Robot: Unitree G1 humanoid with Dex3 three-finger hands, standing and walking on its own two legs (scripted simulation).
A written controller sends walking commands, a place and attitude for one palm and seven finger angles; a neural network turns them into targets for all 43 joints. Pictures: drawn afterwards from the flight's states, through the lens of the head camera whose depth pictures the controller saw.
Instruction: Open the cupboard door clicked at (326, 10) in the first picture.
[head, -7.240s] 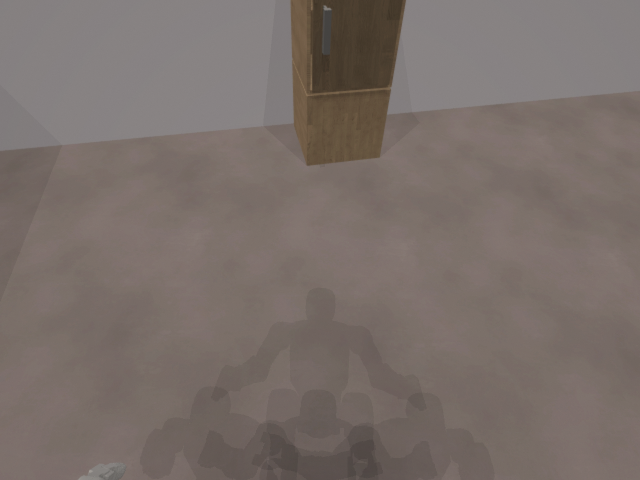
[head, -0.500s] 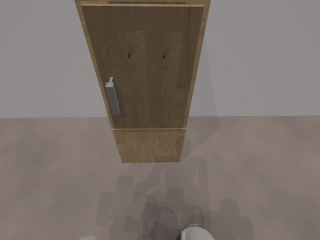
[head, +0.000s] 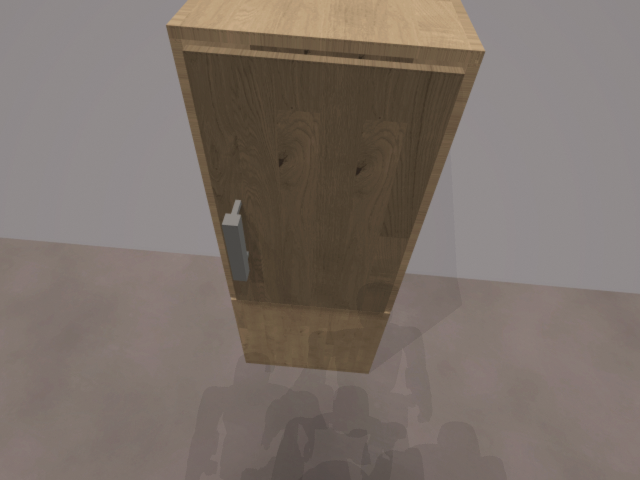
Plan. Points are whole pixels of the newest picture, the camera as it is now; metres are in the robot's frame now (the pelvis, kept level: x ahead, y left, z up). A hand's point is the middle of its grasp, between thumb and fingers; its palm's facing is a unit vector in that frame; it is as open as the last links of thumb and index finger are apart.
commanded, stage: come to a stop and stand still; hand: left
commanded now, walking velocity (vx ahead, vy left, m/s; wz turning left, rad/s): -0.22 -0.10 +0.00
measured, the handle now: (239, 240) +0.52 +0.20 -0.08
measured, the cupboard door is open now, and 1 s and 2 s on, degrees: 0 0 0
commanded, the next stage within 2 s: look again from close up in 0.66 s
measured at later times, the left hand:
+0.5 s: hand out of the picture +0.00 +0.16 -0.17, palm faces +0.03 -0.97 -0.24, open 7.4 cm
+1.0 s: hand out of the picture -0.05 +0.13 -0.17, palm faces +0.04 -0.99 -0.17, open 7.4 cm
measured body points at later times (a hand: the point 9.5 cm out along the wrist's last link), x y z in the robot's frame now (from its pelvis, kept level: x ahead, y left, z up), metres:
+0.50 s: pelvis -0.04 -0.03 -0.01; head -0.07 -0.04 +0.43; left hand +0.00 +0.21 -0.16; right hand -0.01 -0.27 -0.17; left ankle +0.03 +0.07 -0.73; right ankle -0.04 -0.15 -0.72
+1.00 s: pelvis -0.04 -0.03 +0.01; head -0.04 -0.03 +0.46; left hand -0.05 +0.19 -0.15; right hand -0.05 -0.24 -0.16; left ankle -0.02 +0.09 -0.73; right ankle -0.04 -0.13 -0.73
